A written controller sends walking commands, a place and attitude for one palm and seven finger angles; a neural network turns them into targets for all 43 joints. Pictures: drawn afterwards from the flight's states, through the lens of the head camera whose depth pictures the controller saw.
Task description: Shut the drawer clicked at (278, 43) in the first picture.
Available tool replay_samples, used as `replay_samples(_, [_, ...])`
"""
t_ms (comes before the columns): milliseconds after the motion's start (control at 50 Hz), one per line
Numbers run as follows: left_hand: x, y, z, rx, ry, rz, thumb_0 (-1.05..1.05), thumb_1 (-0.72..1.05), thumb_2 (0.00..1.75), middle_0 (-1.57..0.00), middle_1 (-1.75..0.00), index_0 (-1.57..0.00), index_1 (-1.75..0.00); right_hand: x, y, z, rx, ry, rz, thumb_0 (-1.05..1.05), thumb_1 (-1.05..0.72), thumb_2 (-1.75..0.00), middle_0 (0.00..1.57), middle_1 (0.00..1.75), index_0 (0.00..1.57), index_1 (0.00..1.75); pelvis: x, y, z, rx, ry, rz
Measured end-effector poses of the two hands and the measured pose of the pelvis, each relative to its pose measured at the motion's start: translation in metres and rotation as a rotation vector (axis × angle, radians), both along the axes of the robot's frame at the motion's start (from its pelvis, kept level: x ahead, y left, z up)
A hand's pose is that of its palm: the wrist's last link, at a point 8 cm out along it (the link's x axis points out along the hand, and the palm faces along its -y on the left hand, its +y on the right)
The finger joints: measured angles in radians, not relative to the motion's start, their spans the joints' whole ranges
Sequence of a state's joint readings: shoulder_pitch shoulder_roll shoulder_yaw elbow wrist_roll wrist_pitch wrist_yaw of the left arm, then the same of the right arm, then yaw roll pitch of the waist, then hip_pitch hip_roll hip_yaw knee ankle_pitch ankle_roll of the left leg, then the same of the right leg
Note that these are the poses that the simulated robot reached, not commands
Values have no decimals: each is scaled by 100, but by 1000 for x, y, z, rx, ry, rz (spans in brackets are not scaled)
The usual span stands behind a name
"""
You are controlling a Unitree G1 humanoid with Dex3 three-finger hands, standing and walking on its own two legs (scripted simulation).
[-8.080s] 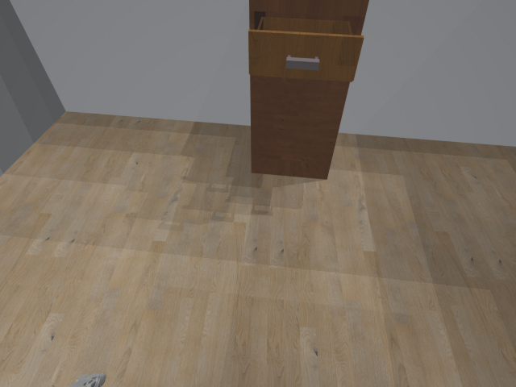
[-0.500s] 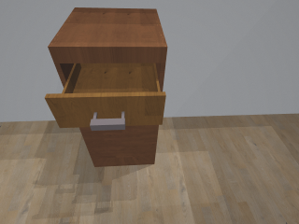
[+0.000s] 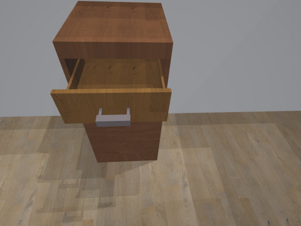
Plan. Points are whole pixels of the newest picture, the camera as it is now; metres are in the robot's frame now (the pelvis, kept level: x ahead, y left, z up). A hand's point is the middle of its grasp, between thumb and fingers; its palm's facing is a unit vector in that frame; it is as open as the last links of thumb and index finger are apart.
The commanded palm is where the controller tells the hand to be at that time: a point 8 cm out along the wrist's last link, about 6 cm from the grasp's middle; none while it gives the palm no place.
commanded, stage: shuffle to correct the standing spot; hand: left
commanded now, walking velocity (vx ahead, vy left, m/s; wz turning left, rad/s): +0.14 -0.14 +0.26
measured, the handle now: (114, 115) +0.46 +0.15 +0.00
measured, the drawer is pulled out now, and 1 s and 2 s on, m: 0.20 0.20 0.20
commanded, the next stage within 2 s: come to a stop and stand still in 0.52 s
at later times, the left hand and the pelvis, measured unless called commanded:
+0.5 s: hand out of the picture +0.03 +0.14 -0.17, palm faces +0.08 -0.99 -0.12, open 7.3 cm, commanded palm none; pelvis +0.04 -0.02 +0.01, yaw +4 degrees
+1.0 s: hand out of the picture +0.12 +0.11 -0.17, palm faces +0.15 -0.96 -0.22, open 7.2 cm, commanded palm none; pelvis +0.08 -0.07 +0.00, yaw +5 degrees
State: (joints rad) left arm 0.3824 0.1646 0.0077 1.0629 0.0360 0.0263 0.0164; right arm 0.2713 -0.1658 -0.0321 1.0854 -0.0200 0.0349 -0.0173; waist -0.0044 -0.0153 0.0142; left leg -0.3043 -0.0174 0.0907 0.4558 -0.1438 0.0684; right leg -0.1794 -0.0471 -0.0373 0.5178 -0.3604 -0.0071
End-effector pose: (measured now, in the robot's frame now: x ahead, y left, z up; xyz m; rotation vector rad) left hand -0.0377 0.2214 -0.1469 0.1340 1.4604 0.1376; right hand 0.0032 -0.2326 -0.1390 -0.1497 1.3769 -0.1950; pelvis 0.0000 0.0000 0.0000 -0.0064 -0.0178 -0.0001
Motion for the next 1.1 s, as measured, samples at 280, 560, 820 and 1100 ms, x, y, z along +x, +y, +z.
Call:
replay_samples(280, [-32, -34, -15, -51, 63, 147, 0, 91, 90, -20, -30, -20, -29, 30, -16, 0, -34, 3, 79, 1, -90, -90, 20, 30, 19, 30, 20, -14, -9, -36, 3, 97])
replay_samples(560, [78, -28, 6, -17, -74, 57, 2, 94, 90, -20, -30, -20, -29, 47, -14, 9, 14, -6, 35, 0, -90, -90, 21, 30, 20, 30, 49, -30, 8, -5, 23, 55])
replay_samples(820, [160, -72, 14, 70, -200, 53, 0, 94, 90, -20, -30, -20, -29, 79, -74, -16, 40, 99, 23, 1, -90, -90, 20, 30, 20, 30, 96, -81, -2, -3, 20, 81])
replay_samples(1100, [125, -33, -12, 44, -161, 114, 0, 91, 90, -21, -30, -21, -30, 176, -53, 5, -44, -169, 146, 0, -91, -90, 20, 30, 19, 30, 72, -48, -11, -9, -11, 93])
